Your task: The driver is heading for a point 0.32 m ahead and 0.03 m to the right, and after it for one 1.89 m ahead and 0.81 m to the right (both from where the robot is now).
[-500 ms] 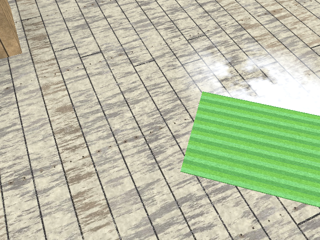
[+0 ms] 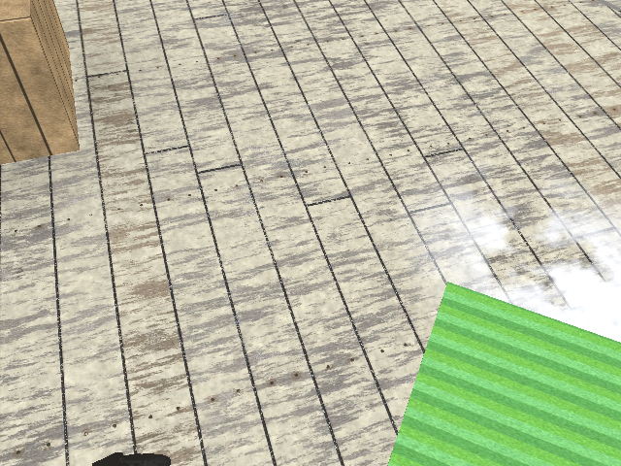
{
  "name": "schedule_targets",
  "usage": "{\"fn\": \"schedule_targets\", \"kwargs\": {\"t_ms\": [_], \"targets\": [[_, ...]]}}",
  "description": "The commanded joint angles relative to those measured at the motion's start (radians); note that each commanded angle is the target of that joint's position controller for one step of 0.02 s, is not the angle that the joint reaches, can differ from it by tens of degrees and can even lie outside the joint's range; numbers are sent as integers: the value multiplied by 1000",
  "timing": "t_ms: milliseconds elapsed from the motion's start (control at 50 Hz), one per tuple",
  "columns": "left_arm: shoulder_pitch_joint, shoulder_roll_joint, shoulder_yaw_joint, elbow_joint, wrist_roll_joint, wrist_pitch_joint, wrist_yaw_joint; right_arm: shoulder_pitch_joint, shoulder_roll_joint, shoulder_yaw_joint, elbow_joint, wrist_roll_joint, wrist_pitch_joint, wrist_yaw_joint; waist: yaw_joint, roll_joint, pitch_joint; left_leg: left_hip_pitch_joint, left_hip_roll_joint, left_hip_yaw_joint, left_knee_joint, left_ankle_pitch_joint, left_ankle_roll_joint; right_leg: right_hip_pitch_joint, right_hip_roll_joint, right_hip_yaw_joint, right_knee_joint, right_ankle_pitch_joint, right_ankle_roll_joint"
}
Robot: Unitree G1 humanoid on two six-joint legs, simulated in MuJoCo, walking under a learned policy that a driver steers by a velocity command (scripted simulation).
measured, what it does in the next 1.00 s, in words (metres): walks ahead, turning right: right foot, then left foot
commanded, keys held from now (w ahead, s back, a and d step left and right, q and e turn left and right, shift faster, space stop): w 0.10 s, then w+e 0.90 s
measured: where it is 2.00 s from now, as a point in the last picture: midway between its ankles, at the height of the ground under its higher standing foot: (424, 248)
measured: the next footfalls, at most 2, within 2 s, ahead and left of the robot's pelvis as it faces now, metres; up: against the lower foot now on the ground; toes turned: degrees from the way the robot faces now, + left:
right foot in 0.08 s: +0.24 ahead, -0.10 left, +0.00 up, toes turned -1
left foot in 0.60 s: +0.51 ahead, +0.08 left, +0.00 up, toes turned -13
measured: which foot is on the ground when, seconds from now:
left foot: down 0.00-0.08, up 0.10-0.58, down 0.60-1.00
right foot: up 0.00-0.06, down 0.08-0.60, up 0.62-1.00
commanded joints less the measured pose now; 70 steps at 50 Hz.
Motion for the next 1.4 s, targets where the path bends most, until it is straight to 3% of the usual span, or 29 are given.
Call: {"fn": "schedule_targets", "kwargs": {"t_ms": [20, 60, 80, 100, 120, 140, 160, 200, 300, 480, 540, 580, 600, 620, 640, 660, 680, 720, 820, 1020, 1080, 1120, 1140, 1160, 1180, 1200, 1240, 1300, 1400], "targets": [[-73, 87, 14, -93, -8, -28, 5, 31, -161, -27, -28, -8, -12, -14, 39, 116, 23, 14, 297, -88, 79, 848, 44, 90, 50, -17, -92, -62, -52], [129, 132, 34, -33, -15, -36, 27, 9, -184, -31, -25, -18, -15, -12, 124, 125, -80, 28, 277, -65, 296, 1089, 21, 321, 115, -33, -126, -148, -92], [283, 152, 44, 7, -6, -44, 41, -6, -182, -30, -28, -13, -16, -7, 201, 100, -162, -61, 245, -36, 492, 990, 11, 533, 71, 0, -175, -100, -121], [444, 229, 60, 25, 19, -47, 58, 11, -126, -15, -61, -6, -20, -2, 238, -17, -301, -239, 180, 5, 788, 624, 3, 775, -159, 248, -152, -173, -169], [438, 295, 81, 45, 27, -39, 44, 168, -57, -9, -48, 37, -14, 4, 146, -255, -371, -574, -16, 65, 1121, -205, -43, 968, -382, 740, -263, -148, -336], [364, 206, 66, 39, -15, -28, 29, 92, -141, -19, -44, -6, -10, -1, 133, -68, -267, -661, 55, -1, 1167, -153, -25, 863, -321, 772, -329, -260, -314], [270, 144, 49, 26, -26, -28, 24, -16, -135, -19, -72, -14, -12, 6, 110, -7, -122, -690, 108, 17, 1120, -55, -30, 719, -279, 597, -347, -247, -288], [248, 100, 35, 41, -19, -37, 22, -98, -110, -12, -99, -29, -9, 17, 85, 31, -40, -665, 166, 44, 1023, 4, -46, 573, -182, 427, -381, -46, -250], [331, 141, 44, 94, -35, -53, 29, -149, -70, 4, -137, -42, 22, 35, 52, -14, -33, -642, 200, 97, 841, 39, -119, 470, -107, 307, -446, 65, -255], [463, 170, 61, 97, -27, -36, 33, -498, -76, 23, -266, -16, 19, 33, 157, -38, -3, -656, 167, 119, 442, 262, -168, 533, -72, 316, -393, 85, -205], [431, 193, 71, 72, -18, -30, 42, -475, -104, 17, -278, -10, 5, 28, 129, -55, -18, -544, 148, 98, 352, 192, -148, 540, -91, 367, -320, 116, -173], [381, 211, 78, 51, -20, -30, 42, -330, -134, 2, -239, -11, -10, 16, 56, -36, -65, -328, 119, 110, 254, 155, -123, 494, -61, 375, -192, 147, -139], [380, 182, 72, 42, -28, -36, 35, -214, -182, -14, -213, -27, -26, 2, 8, 36, -143, -146, 192, 46, 211, 131, -90, 428, 10, 325, -3, 98, -115], [385, 101, 50, -1, -51, -40, 34, -63, -268, -33, -214, -55, -29, -15, -44, 180, -302, 92, 454, -223, 166, -86, -32, 266, 92, 210, 289, -173, -83], [476, 82, 45, -30, -58, -32, 36, -81, -327, -51, -205, -53, -10, -11, 28, 378, -325, 162, 598, -605, 48, -163, 54, 21, 179, 121, 465, -598, -72], [461, 143, 54, 9, -28, -10, 43, -143, -223, -33, -219, -42, 1, -6, 53, 196, -200, 47, 565, -547, 53, -269, 56, -37, 86, 141, 567, -525, -81], [400, 139, 54, 9, -17, -6, 30, -199, -145, -14, -230, -30, 0, -1, 58, 97, -97, -71, 506, -392, 36, -200, 36, -27, 56, 139, 558, -432, -76], [352, 116, 53, -4, -3, 8, 11, -218, -109, -2, -218, -26, -9, 0, 80, 132, -38, -178, 425, -169, -3, 51, 3, 14, 10, 119, 510, -357, -54], [259, 105, 47, -47, 3, 39, -17, -147, -129, -13, -175, -5, -40, 6, 91, 133, -40, -160, 399, 39, -30, 364, 13, -56, -8, 96, 517, -235, -22], [-48, 74, 12, -166, 5, 32, -49, -34, -169, -25, -106, -8, -22, -2, 27, 123, 49, -66, 399, 278, -19, 522, -7, -21, 3, -45, 77, -82, -59], [-32, 89, 17, -174, 12, 33, -38, -14, -201, -31, -86, -11, -2, -11, 47, 143, 18, 5, 409, 339, 124, 882, -27, 90, 75, -109, 5, -219, -114], [120, 121, 36, -136, 16, 24, -22, -12, -234, -37, -80, -10, 16, -15, 117, 152, -85, 6, 411, 362, 391, 1079, -31, 281, 153, -122, -42, -301, -165], [285, 151, 55, -82, 25, 15, -8, -26, -234, -35, -91, -7, 22, -15, 195, 109, -180, -108, 392, 381, 625, 941, -55, 514, 164, -85, -120, -257, -198], [387, 255, 86, -64, 33, 15, 9, -6, -164, -18, -140, 0, 18, -6, 213, -34, -294, -424, 335, 381, 945, 445, -94, 823, -70, 239, -150, -411, -272], [355, 342, 107, -90, -2, 23, 15, -41, -134, -15, -215, -2, 10, 9, 166, -185, -364, -764, 128, 250, 1242, -246, -146, 988, -300, 783, -289, -305, -401], [375, 305, 101, -83, -17, 34, 25, -165, -180, -22, -235, -12, 5, 12, 212, -14, -284, -867, 181, 106, 1254, -151, -136, 944, -277, 675, -324, -176, -375], [292, 191, 66, -56, -21, 22, 37, -139, -139, -6, -211, 1, -8, 15, 115, 56, -91, -781, 257, 108, 1074, -27, -122, 672, -201, 422, -343, 70, -299], [245, 140, 42, -50, -26, -12, 34, -68, -126, -5, -177, -36, 41, 24, 44, 25, -74, -622, 271, 114, 958, -13, -135, 503, -110, 279, -394, 202, -255], [346, 166, 44, 8, -33, -33, 28, -214, -108, -4, -210, -30, 57, 39, 83, 4, -2, -740, 274, 138, 770, 171, -150, 525, -76, 220, -471, 178, -217]]}}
